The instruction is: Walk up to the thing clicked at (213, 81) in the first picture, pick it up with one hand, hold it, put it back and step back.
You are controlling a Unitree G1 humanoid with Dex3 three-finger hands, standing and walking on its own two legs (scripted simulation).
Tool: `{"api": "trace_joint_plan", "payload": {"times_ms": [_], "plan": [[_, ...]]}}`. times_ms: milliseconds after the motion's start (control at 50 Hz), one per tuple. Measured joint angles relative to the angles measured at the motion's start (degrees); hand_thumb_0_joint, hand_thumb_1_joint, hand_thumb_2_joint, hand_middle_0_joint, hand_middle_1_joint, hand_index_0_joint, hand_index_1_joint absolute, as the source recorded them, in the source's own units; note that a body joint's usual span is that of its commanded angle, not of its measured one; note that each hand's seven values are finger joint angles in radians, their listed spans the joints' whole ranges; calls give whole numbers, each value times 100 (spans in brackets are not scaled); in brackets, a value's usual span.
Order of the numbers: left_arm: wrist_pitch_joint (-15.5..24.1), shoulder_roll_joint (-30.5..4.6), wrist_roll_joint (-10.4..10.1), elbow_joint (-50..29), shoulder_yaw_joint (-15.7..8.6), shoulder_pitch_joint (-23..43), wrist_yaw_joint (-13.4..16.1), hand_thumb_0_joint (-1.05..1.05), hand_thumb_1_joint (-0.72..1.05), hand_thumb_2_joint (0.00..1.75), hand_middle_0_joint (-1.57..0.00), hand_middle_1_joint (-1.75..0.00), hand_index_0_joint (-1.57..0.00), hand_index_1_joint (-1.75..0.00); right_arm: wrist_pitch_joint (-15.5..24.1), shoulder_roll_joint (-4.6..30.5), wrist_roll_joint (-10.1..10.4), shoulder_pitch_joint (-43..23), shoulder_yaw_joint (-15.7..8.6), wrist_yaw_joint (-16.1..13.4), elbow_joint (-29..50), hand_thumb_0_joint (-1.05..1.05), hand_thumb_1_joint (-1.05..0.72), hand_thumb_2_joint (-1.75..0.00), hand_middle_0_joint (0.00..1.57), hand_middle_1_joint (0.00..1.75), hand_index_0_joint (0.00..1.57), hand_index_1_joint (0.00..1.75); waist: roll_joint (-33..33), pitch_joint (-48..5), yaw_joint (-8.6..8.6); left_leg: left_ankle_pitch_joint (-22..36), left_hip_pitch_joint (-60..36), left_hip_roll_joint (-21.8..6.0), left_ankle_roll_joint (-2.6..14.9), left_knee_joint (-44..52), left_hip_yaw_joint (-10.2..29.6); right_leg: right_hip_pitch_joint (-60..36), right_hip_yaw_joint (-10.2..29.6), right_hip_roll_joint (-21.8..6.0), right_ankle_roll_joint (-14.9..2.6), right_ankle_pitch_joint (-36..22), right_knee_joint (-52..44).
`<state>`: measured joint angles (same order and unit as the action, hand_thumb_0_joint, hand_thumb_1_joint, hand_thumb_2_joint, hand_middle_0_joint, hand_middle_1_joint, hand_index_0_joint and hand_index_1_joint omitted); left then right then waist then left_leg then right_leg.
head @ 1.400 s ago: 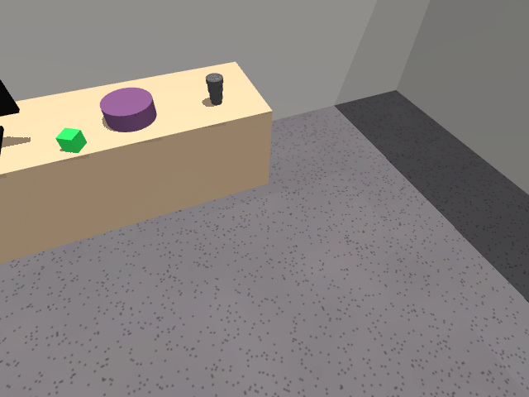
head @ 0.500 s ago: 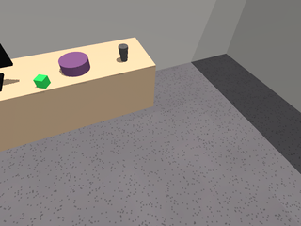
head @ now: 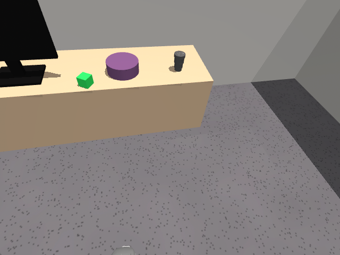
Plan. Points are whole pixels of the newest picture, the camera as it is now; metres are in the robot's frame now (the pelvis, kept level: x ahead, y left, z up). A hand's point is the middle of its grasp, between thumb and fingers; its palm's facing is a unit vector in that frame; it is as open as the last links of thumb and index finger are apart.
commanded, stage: walk up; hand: right
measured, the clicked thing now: (178, 61) +1.24 -0.02 -0.25
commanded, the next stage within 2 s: none
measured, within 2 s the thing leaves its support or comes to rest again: neither
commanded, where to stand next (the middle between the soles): +0.75 +0.05 m, yaw +15 degrees
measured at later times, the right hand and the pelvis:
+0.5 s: hand (253, 215) +0.27 -0.26 -0.16, palm faces -0.17 +0.92 -0.35, open 7.4 cm; pelvis +0.21 +0.01 -0.02, yaw +9 degrees
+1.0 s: hand (226, 128) +0.57 -0.20 -0.11, palm faces -0.25 +0.86 -0.43, open 7.4 cm; pelvis +0.40 +0.04 -0.01, yaw +13 degrees
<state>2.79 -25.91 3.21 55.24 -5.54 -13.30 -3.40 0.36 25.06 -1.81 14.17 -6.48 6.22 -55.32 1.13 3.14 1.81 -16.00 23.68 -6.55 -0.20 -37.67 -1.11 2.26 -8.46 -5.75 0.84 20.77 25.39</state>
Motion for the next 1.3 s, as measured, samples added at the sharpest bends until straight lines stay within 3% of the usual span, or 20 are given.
{"api": "trace_joint_plan", "payload": {"times_ms": [60, 100, 160, 320, 420, 460, 500, 540, 580, 700, 800, 840, 880, 920, 960, 1080, 1200, 1240, 1260, 1300], "plan": [[-124, -140, 12, -20, -38, -81, -8, 1, 90, 90, -20, -30, -20, -30, 161, 94, -6, 111, -107, -79, 129, 1, -90, -90, 20, 30, 20, 30, 211, -2, -39, 235, -143, 238, -25, -114, -228, 353, 162, -396, -267, 824, 1407], [-236, -146, -44, 28, -4, -12, 11, 1, 90, 90, -20, -30, -20, -30, 242, 47, 37, 181, -85, -161, 229, 1, -90, -90, 20, 30, 20, 30, 271, 20, -185, -56, -112, 405, 60, -392, -215, 978, 633, -151, -378, 1084, 2875], [-199, -154, -170, -24, 108, 118, -17, 1, 90, 90, -20, -30, -20, -30, 277, -148, 93, 332, 95, -236, 300, 1, -90, -90, 20, 30, 20, 30, 395, 89, -260, -54, -491, 578, 166, 18, -211, 1810, 785, 87, -401, 610, 3832], [-150, 97, -172, -328, 143, 179, -211, 1, 90, 90, -20, -30, -20, -30, 430, -356, 97, 847, 346, -293, 479, 1, -90, -90, 20, 30, 21, 30, 242, 87, -332, -124, -1468, 770, 180, 934, 37, 2594, 747, 5, -198, -312, 2187], [-96, 163, -158, -439, 85, 142, -242, 1, 90, 90, -20, -30, -20, -30, 462, -280, 109, 961, 355, -323, 616, 1, -90, -90, 20, 30, 21, 30, 3, 38, -314, -639, -1801, 656, -29, 757, 199, 2336, 681, 90, -256, -733, 1165], [9, 168, -146, -522, 41, 143, -203, 1, 90, 90, -20, -30, -20, -30, 439, -224, 129, 984, 351, -365, 675, 1, -90, -90, 20, 30, 21, 30, -144, 30, -269, -1034, -1678, 520, -7, 109, 317, 2098, 550, 239, -263, -1072, 945], [133, 226, -148, -639, 29, 161, -127, 1, 90, 90, -20, -30, -20, -30, 356, -201, 151, 845, 354, -440, 629, 1, -90, -90, 20, 30, 21, 30, -255, 95, -198, -1140, -1145, 557, 176, -1303, 488, 2047, 387, 276, -208, -830, 1267], [173, 312, -192, -714, 88, 110, -98, 1, 90, 90, -20, -30, -20, -30, 320, -142, 161, 670, 372, -467, 566, 1, -90, -90, 20, 30, 21, 30, -313, 122, -104, -978, -607, 654, 262, -2325, 469, 1826, 285, 265, -244, -629, 1231], [184, 397, -220, -740, 154, -6, -76, 1, 90, 90, -20, -30, -20, -30, 354, -58, 174, 520, 363, -444, 571, 1, -90, -90, 20, 30, 20, 30, -393, 119, -33, -705, -187, 603, 279, -2553, 357, 1523, 184, 288, -263, -596, 961], [175, 340, -185, -764, 215, -451, -56, 1, 90, 90, -20, -30, -20, -30, 397, 5, 142, 169, 281, -303, 746, 1, -90, -90, 20, 30, 20, 30, -279, 135, 137, -218, 466, 358, 112, -1209, 123, 890, -11, 330, -276, -456, 391], [76, 145, -175, -781, 209, -763, -74, 1, 90, 90, -20, -30, -20, -30, 406, -53, 133, -2, 251, -261, 809, 1, -90, -90, 20, 30, 20, 30, -24, 182, 268, 377, 202, 364, 150, 158, -173, 574, -123, 270, -162, 91, 655], [11, 89, -194, -770, 233, -888, -59, 1, 90, 90, -20, -30, -20, -30, 487, -45, 104, -26, 239, -287, 864, 1, -90, -90, 20, 30, 20, 30, 86, 176, 255, 775, -36, 494, 238, 417, -276, 629, -112, 144, -186, 509, 1248], [-103, 117, -217, -673, 243, -870, -8, 1, 90, 90, -20, -30, -20, -30, 547, -68, 78, -65, 244, -355, 952, 1, -90, -90, 20, 30, 20, 30, 190, 209, 202, 489, -8, 576, 267, -7, -323, 1058, 275, 162, -322, 757, 2486], [-195, 116, -225, -579, 289, -833, 16, 1, 90, 90, -20, -30, -20, -30, 550, -141, 164, -55, 290, -394, 1008, 1, -90, -90, 20, 30, 20, 30, 255, 181, 122, 268, -159, 587, 284, -60, -327, 1557, 615, 301, -372, 724, 3508], [-210, 96, -236, -548, 289, -780, 14, 1, 90, 90, -20, -30, -20, -30, 552, -220, 201, 7, 354, -432, 1033, 1, -90, -90, 20, 30, 20, 30, 347, 155, 67, 227, -401, 597, 254, 131, -342, 1987, 763, 266, -364, 486, 3861], [-182, 69, -191, -601, 196, -629, -140, 1, 90, 90, -20, -30, -20, -30, 562, -219, 157, 294, 438, -400, 968, 1, -90, -90, 20, 30, 21, 30, 345, 101, -62, 98, -942, 525, 181, 551, -320, 2617, 846, -100, -189, -48, 2805], [-141, 41, -168, -546, 102, -480, -246, 1, 90, 90, -20, -30, -20, -30, 482, -11, 136, 596, 353, -374, 817, 1, -90, -90, 20, 30, 21, 30, 76, -17, -210, -373, -1243, 316, 22, 418, -248, 2357, 755, -130, -206, -608, 1468], [-46, -16, -153, -574, 53, -480, -233, 1, 90, 90, -20, -30, -20, -30, 418, 56, 120, 693, 325, -386, 767, 1, -90, -90, 20, 30, 21, 30, -20, -75, -214, -726, -1208, 195, 14, 29, -183, 2050, 656, 6, -197, -712, 1111], [15, -3, -135, -589, 24, -437, -195, 1, 90, 90, -20, -30, -20, -30, 382, 95, 118, 714, 303, -412, 722, 1, -90, -90, 20, 30, 21, 30, -153, -48, -212, -856, -1077, 83, 131, -397, -65, 2019, 565, 102, -124, -786, 1232], [107, 45, -149, -664, 36, -371, -116, 1, 90, 90, -20, -30, -20, -30, 265, 95, 124, 668, 292, -481, 561, 1, -90, -90, 20, 30, 21, 30, -246, -9, -154, -1076, -604, 215, 198, -1554, 208, 2004, 469, 137, -79, -566, 1504]]}}
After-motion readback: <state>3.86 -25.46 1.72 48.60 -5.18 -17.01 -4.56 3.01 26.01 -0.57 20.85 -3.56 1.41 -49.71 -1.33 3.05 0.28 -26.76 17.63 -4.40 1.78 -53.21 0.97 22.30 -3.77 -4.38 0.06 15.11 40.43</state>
